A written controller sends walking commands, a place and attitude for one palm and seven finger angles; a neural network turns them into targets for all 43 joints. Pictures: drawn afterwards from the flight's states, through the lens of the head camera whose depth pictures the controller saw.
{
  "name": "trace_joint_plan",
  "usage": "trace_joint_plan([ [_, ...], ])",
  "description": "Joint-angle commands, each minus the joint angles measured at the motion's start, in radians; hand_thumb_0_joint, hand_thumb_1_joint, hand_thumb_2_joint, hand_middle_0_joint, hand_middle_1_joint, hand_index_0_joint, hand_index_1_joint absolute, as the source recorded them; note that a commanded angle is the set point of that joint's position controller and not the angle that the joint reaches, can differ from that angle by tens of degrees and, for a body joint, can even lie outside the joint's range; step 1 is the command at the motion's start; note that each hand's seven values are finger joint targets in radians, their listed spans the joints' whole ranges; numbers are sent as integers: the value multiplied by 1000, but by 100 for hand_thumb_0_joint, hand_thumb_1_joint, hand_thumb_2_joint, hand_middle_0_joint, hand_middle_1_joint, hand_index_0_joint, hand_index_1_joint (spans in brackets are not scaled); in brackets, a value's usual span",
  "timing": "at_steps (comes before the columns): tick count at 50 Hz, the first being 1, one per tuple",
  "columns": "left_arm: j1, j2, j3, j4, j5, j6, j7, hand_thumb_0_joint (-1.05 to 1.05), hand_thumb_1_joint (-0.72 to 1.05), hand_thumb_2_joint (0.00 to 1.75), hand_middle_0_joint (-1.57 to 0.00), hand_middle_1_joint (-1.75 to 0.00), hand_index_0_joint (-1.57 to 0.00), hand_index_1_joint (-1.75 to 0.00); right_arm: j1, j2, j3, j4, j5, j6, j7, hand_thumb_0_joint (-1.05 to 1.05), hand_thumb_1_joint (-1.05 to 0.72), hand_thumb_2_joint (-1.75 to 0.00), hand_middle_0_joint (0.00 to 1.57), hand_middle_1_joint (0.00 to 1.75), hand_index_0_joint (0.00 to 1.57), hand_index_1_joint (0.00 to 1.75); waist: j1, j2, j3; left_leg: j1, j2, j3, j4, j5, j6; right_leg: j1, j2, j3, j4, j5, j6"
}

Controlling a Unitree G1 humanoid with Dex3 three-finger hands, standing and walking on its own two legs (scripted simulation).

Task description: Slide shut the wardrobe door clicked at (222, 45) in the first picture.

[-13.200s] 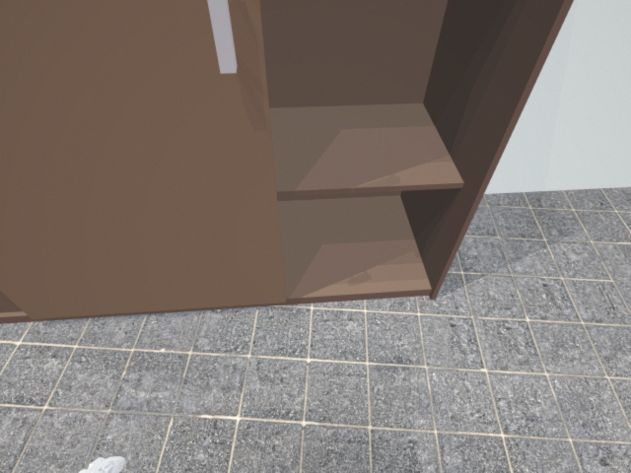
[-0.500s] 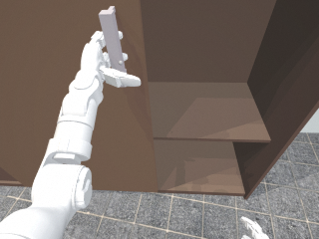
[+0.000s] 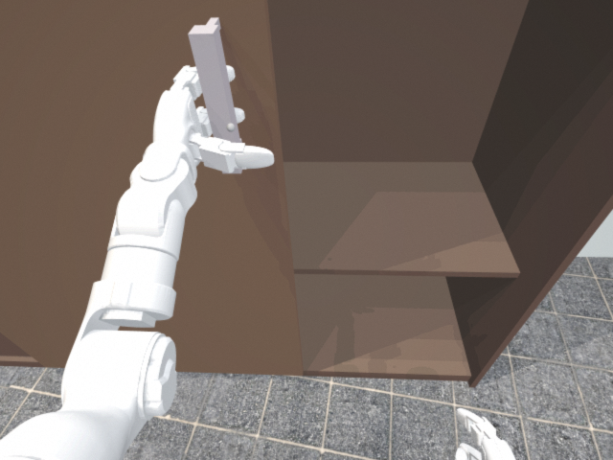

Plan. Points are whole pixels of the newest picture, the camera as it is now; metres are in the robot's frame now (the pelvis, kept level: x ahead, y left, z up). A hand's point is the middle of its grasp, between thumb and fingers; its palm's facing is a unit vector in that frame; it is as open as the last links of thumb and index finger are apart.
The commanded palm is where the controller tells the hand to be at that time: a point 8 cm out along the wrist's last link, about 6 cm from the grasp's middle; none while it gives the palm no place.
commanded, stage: grip the handle and tug to test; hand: left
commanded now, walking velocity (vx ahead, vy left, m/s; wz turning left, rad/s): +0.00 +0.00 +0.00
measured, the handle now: (224, 100) +0.50 +0.13 +0.25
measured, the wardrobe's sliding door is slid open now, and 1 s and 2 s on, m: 0.54 0.54 0.54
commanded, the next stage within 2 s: tug the door sideways, standing still in 1.24 s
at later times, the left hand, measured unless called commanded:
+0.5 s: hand (230, 125) +0.44 +0.11 +0.24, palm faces +0.03 -1.00 -0.01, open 6.9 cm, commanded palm +0.40 +0.15 +0.24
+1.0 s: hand (232, 127) +0.44 +0.11 +0.24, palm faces +0.03 -1.00 -0.02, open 7.0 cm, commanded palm +0.38 +0.16 +0.24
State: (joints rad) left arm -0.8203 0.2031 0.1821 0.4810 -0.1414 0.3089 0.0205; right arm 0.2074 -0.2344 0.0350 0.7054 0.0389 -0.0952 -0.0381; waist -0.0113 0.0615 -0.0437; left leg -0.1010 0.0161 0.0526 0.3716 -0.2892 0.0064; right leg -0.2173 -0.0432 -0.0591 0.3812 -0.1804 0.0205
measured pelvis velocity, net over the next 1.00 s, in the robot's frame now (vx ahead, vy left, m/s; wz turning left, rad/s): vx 0.03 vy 0.00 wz -0.03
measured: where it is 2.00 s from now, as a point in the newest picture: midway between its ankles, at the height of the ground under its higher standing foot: outside the picture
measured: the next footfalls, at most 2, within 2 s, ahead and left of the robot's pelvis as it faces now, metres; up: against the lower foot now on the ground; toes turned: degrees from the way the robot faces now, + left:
left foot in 1.72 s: +0.21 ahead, +0.07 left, +0.00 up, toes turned +3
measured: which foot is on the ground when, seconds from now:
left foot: down 0.00-1.00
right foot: down 0.00-1.00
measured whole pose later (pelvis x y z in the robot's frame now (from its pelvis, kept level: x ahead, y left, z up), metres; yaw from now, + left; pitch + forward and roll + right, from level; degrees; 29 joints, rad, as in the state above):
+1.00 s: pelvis +0.03 +0.00 +0.00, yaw -2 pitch +3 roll +0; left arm -0.61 0.20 0.22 0.14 -0.15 0.41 0.02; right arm 0.17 -0.23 0.03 0.65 0.04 -0.04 -0.01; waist -0.02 0.07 -0.07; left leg -0.08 0.02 0.05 0.37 -0.28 0.00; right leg -0.20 -0.03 -0.03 0.36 -0.20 0.02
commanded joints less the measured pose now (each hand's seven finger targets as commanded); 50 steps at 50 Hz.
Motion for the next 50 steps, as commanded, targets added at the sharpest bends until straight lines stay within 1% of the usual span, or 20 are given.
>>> trace_joint_plan([
  [1,-503,123,3,-301,-19,-80,-31,0,-3,50,-35,-127,-35,-127,-95,-110,-36,-145,4,-44,-12,0,-90,-90,20,30,20,30,-2,-74,-373,81,-2,-33,19,605,5,218,43,-8,37,489,-47],
  [6,-453,166,48,-343,-21,-71,-31,0,20,60,-38,-130,-38,-130,-99,-112,-37,-157,1,-35,-9,0,-90,-90,20,30,20,30,12,-66,-402,81,-2,-32,21,650,4,253,40,-6,43,529,-48],
  [9,-436,129,14,-373,-23,-59,-37,0,34,66,-39,-132,-39,-132,-108,-108,-37,-164,5,-32,-8,0,-90,-90,20,30,20,30,8,-58,-404,91,0,-31,26,668,3,248,41,-7,44,534,-46],
  [12,-446,151,27,-374,-18,-52,-30,0,48,72,-41,-134,-41,-134,-105,-112,-41,-163,4,-25,-9,0,-90,-90,20,30,20,30,6,-74,-401,86,0,-30,21,647,5,248,44,-7,39,526,-46],
  [16,-440,113,-3,-439,-17,-50,-29,0,67,80,-43,-137,-43,-137,-113,-105,-42,-172,2,-24,-4,0,-90,-90,20,30,20,30,7,-21,-421,112,0,-31,29,706,0,249,43,-6,42,547,-48],
  [21,-397,110,-2,-447,-22,-36,-29,0,90,90,-45,-140,-45,-140,-117,-110,-45,-171,2,-19,-1,0,-90,-90,20,30,20,30,8,-62,-420,114,2,-34,34,718,3,251,47,-9,41,563,-46],
  [23,-408,123,3,-422,-19,-24,-32,0,90,90,-45,-140,-45,-140,-114,-112,-42,-165,2,-14,-5,0,-90,-90,20,30,20,30,4,-75,-402,102,1,-33,28,695,4,246,47,-12,41,552,-45],
  [24,-418,94,-20,-415,-20,-16,-34,0,90,90,-45,-140,-45,-140,-119,-109,-43,-165,5,-14,-6,0,-90,-90,20,30,20,30,-2,-70,-393,106,-1,-29,31,687,6,234,48,-11,39,552,-44],
  [25,-426,99,-17,-414,-19,-16,-30,0,90,90,-45,-140,-45,-140,-116,-110,-42,-162,1,-11,-7,0,-90,-90,20,30,20,30,0,-38,-389,102,-3,-32,33,693,3,235,45,-11,38,543,-48],
  [28,-406,121,9,-421,-17,-9,-25,0,90,90,-45,-140,-45,-140,-115,-108,-42,-163,1,-11,-6,0,-90,-90,20,30,20,30,6,-67,-409,101,-4,-31,38,719,6,254,46,-12,48,584,-46],
  [30,-386,133,17,-460,-14,-13,-24,0,90,90,-45,-140,-45,-140,-118,-108,-43,-170,-2,-8,-3,0,-90,-90,20,30,20,30,16,-54,-431,105,-2,-35,45,759,4,271,43,-13,56,598,-50],
  [32,-370,94,-14,-520,-20,-22,-29,0,90,90,-45,-140,-45,-140,-128,-99,-42,-181,1,-10,2,0,-90,-90,20,30,20,30,14,-26,-444,132,1,-38,49,792,-1,259,43,-11,57,601,-48],
  [33,-360,81,-21,-517,-23,-22,-28,0,90,90,-45,-140,-45,-140,-130,-98,-41,-181,0,-12,4,0,-90,-90,20,30,20,30,11,-54,-431,129,2,-40,51,790,0,251,45,-15,56,600,-46],
  [35,-358,113,-2,-509,-20,-22,-26,0,90,90,-45,-140,-45,-140,-133,-106,-41,-177,-3,-4,3,0,-90,-90,20,30,20,30,16,-62,-416,104,0,-38,42,749,1,263,43,-14,51,580,-50],
  [36,-357,95,-12,-516,-24,-21,-29,0,90,90,-45,-140,-45,-140,-140,-103,-40,-183,-1,-6,4,0,-90,-90,20,30,20,30,12,-78,-412,109,-2,-38,39,735,4,256,48,-13,50,583,-47],
  [38,-337,137,29,-528,-24,-17,-30,0,90,90,-45,-140,-45,-140,-140,-106,-40,-186,-3,-5,1,0,-90,-90,20,30,20,30,19,-86,-428,103,-3,-34,40,749,6,277,45,-11,55,609,-46],
  [39,-327,140,31,-545,-23,-14,-33,0,90,90,-45,-140,-45,-140,-147,-103,-40,-191,-1,-3,1,0,-90,-90,20,30,20,30,23,-64,-433,108,-3,-32,43,758,5,278,44,-10,59,613,-46],
  [41,-288,140,39,-569,-26,-13,-33,0,90,90,-45,-140,-45,-140,-152,-101,-39,-197,-2,-1,4,0,-90,-90,20,30,20,30,28,-37,-429,105,-4,-32,48,779,3,282,43,-11,59,623,-49],
  [49,-110,122,38,-734,-41,3,-50,0,90,90,-45,-140,-45,-140,-185,-95,-38,-231,3,-3,16,0,-90,-90,20,30,20,30,44,-68,-432,93,-5,-37,49,786,0,288,46,-17,65,627,-46],
  [50,-55,166,79,-757,-41,5,-49,0,90,90,-45,-140,-45,-140,-193,-102,-39,-238,1,2,19,0,-90,-90,20,30,20,30,61,-59,-435,70,-7,-36,53,787,0,312,41,-16,72,633,-53],
])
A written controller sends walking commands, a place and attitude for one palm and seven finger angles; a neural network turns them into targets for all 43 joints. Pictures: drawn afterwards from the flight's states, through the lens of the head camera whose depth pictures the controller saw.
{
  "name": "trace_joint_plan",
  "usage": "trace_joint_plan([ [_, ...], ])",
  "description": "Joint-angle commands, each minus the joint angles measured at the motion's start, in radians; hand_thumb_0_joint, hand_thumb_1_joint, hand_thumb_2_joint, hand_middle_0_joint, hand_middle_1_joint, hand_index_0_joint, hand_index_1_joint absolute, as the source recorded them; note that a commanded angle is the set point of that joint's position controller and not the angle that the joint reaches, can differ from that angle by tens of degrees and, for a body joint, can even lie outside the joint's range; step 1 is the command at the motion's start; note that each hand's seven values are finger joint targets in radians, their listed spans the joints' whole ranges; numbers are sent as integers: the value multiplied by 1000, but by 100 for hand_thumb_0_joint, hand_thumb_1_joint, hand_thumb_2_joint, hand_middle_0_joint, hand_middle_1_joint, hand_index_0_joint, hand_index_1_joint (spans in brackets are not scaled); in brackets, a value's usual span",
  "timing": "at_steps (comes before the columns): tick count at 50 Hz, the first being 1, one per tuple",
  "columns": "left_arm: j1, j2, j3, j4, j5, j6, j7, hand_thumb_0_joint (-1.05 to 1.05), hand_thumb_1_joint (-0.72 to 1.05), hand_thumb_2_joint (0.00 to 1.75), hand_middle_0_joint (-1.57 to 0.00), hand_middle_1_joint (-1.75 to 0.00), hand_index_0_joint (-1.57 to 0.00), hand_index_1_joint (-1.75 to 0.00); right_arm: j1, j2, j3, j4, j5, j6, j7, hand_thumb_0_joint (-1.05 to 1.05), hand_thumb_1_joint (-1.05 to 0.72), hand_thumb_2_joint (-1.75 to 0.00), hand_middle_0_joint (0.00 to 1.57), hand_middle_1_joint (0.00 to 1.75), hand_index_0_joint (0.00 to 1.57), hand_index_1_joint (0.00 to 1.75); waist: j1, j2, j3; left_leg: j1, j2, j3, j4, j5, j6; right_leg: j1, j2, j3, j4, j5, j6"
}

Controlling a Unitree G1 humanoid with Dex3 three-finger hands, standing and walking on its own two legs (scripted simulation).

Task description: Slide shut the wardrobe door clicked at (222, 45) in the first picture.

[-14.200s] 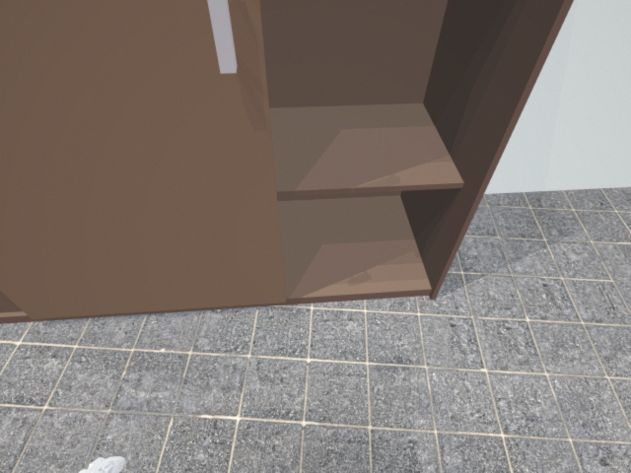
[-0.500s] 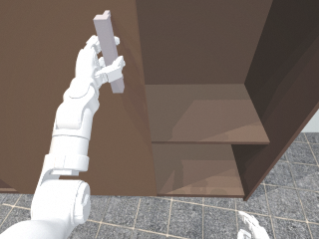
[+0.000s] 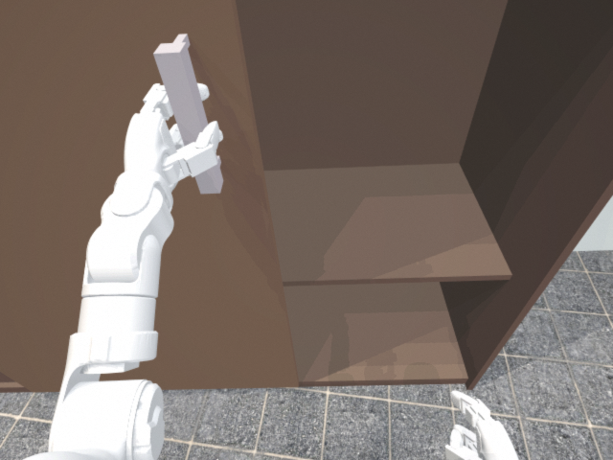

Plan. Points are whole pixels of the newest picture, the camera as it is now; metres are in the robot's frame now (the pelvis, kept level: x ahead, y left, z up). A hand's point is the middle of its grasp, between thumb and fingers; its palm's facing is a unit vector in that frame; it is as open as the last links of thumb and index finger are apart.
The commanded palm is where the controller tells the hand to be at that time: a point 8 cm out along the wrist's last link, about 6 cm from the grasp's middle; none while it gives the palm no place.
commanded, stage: grip the handle and tug to test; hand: left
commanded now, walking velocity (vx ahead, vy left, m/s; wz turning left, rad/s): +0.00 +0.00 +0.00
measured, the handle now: (198, 118) +0.46 +0.15 +0.24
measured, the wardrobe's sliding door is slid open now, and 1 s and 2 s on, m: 0.54 0.54 0.36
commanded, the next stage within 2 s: tug the door sideways, standing still in 0.24 s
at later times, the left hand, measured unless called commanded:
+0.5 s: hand (208, 144) +0.41 +0.12 +0.24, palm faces +0.03 -1.00 -0.05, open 6.6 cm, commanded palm +0.40 +0.16 +0.23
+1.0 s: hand (216, 147) +0.43 +0.12 +0.22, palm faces +0.27 -0.96 -0.11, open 7.1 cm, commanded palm +0.41 +0.10 +0.20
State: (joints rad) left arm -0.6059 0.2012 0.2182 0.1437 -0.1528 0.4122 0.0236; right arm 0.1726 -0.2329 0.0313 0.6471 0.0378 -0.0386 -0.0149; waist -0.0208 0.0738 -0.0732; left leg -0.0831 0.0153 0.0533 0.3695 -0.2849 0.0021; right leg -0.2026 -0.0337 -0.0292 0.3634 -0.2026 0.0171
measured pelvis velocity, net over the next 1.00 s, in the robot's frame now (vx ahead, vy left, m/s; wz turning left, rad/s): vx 0.17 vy -0.06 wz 0.15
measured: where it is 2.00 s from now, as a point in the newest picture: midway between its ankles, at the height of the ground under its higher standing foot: outside the picture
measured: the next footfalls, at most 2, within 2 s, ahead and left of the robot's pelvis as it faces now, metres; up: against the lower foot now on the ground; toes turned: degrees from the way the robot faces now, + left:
left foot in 0.72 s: +0.18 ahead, +0.08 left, +0.00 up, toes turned +5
right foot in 1.16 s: +0.34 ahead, -0.22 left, +0.00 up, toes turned +8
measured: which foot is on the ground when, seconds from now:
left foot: down 0.00-0.58, up 0.60-0.70, down 0.72-1.00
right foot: down 0.00-0.68, up 0.70-1.00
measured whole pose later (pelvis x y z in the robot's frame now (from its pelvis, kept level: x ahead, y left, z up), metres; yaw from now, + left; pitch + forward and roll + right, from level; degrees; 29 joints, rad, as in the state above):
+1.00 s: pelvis +0.17 -0.06 -0.01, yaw +9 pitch -8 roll -3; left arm -0.14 0.17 -0.01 -0.51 -0.02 0.01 0.07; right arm 0.06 -0.12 0.02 0.56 0.00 -0.04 0.09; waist 0.12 0.07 0.25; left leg -0.08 0.07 -0.09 0.55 -0.33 -0.03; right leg -0.66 -0.01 -0.06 1.25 -0.34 0.02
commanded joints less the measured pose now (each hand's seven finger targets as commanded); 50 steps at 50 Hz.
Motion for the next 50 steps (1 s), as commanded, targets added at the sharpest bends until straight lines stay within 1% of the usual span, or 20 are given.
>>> trace_joint_plan([
  [1,-223,174,58,-449,-33,-93,-55,0,90,90,-45,-140,-45,-140,-165,-101,-34,-186,3,-54,-2,0,-90,-90,20,30,20,30,74,-66,-409,51,-7,-33,56,797,4,303,32,-45,95,681,-48],
  [17,230,253,188,-878,-116,7,-84,0,90,90,-45,-140,-45,-140,-249,-91,-23,-226,18,-43,4,0,-90,-90,20,30,20,30,89,-73,-333,-50,-21,-43,118,750,5,287,15,-48,137,830,-38],
  [25,95,110,34,-830,-109,7,-56,0,90,90,-45,-140,-45,-140,-217,-82,-34,-164,13,-86,-7,0,-90,-90,20,30,20,30,44,-11,-221,13,-20,-60,139,827,-4,175,23,-54,89,814,-34],
  [26,17,120,14,-840,-97,-1,-55,0,90,90,-45,-140,-45,-140,-204,-85,-37,-153,13,-92,-8,0,-90,-90,20,30,20,30,33,-4,-221,23,-23,-62,140,853,-8,162,25,-56,85,806,-35],
  [27,-151,317,19,-1077,43,-241,3,0,90,90,-45,-140,-45,-140,-127,-150,-49,-223,-32,-91,-6,0,-90,-90,20,30,20,30,59,-97,-183,-185,-40,-56,293,1002,-4,322,50,-72,140,1008,-23],
  [28,82,225,12,-861,55,-325,19,0,90,90,-45,-140,-45,-140,-119,-133,-62,-205,-31,-92,0,0,-90,-90,20,30,20,30,113,-214,-219,-525,-95,4,487,851,-59,651,22,-90,194,1233,-87],
  [29,180,182,-34,-853,69,-393,22,0,90,90,-45,-140,-45,-140,-145,-113,-77,-230,-26,-96,-4,0,-90,-90,20,30,20,30,180,-364,-217,-920,-187,-26,742,280,-100,968,-94,14,293,1496,-188],
  [30,159,266,9,-845,89,-458,33,0,90,90,-45,-140,-45,-140,-129,-87,-104,-219,-26,-89,-12,0,-90,-90,20,30,20,30,196,-401,-184,-1068,-221,-74,901,-268,-77,965,-221,121,309,1590,-230],
  [31,23,209,-69,-929,112,-520,29,0,90,90,-45,-140,-45,-140,-96,-61,-114,-223,-36,-90,-13,0,-90,-90,20,30,20,30,164,-394,-102,-1048,-148,-200,881,-383,-13,816,-240,184,334,1609,-180],
  [32,-66,114,-156,-958,114,-560,15,0,90,90,-45,-140,-45,-140,-69,-48,-104,-219,-48,-109,-10,0,-90,-90,20,30,20,30,116,-308,-69,-858,-69,-277,650,-288,25,610,-232,225,414,1567,-142],
  [33,-152,-14,-287,-945,102,-588,-5,0,90,90,-45,-140,-45,-140,-4,-52,-94,-180,-45,-113,3,0,-90,-90,20,30,20,30,-18,-135,-108,-287,2,-279,67,83,64,202,-105,100,602,1377,-30],
  [34,-72,-78,-390,-914,101,-596,-23,0,90,90,-45,-140,-45,-140,-75,-58,-99,-169,-36,-93,25,0,-90,-90,20,30,20,30,-50,151,-267,432,165,-275,-124,991,100,-302,82,19,893,301,19],
  [35,-62,-137,-469,-980,129,-622,-15,0,90,90,-45,-140,-45,-140,-132,-123,-134,-214,-31,-71,57,0,-90,-90,20,30,20,30,-4,234,-476,597,263,-270,89,1382,79,-342,119,96,1109,-252,-39],
  [36,-100,-143,-474,-863,138,-610,-9,0,90,90,-45,-140,-45,-140,-83,-130,-147,-174,-17,-70,94,0,-90,-90,20,30,20,30,-48,30,-472,537,271,-219,163,1170,121,-357,135,89,1232,-321,-51],
  [37,-319,-86,-460,-1017,172,-618,-13,0,90,90,-45,-140,-45,-140,-95,-163,-158,-224,-16,-48,111,0,-90,-90,20,30,20,30,-82,-3,-251,465,276,-201,121,1133,143,-506,173,37,1288,-382,-45],
  [38,-187,-69,-386,-984,174,-611,-8,0,90,90,-45,-140,-45,-140,-147,-127,-137,-244,-39,-42,124,0,-90,-90,20,30,20,30,-36,118,-215,338,289,-318,122,1157,175,-548,119,63,1278,-332,-42],
  [40,-14,-29,-354,-929,190,-601,6,0,90,90,-45,-140,-45,-140,-168,-82,-97,-203,-55,-15,115,0,-90,-90,20,30,20,30,-8,198,-161,326,314,-304,145,1021,206,-649,43,39,1261,-250,-29],
  [44,-45,-66,-428,-1032,152,-569,-2,0,90,90,-45,-140,-45,-140,-191,-64,-83,-243,-37,-29,83,0,-90,-90,20,30,20,30,-29,35,-132,124,339,-232,94,902,175,-494,17,10,1112,-184,7],
  [47,39,-113,-467,-1040,133,-557,0,0,90,90,-45,-140,-45,-140,-215,-53,-77,-248,-33,-62,78,0,-90,-90,20,30,20,30,-24,129,-88,84,315,-121,85,869,126,-371,11,-9,910,-121,7],
  [50,96,-131,-496,-1046,129,-561,1,0,90,90,-45,-140,-45,-140,-226,-57,-80,-264,-22,-85,82,0,-90,-90,20,30,20,30,-17,174,-56,94,335,-117,115,902,108,-263,23,-23,741,-109,-1],
])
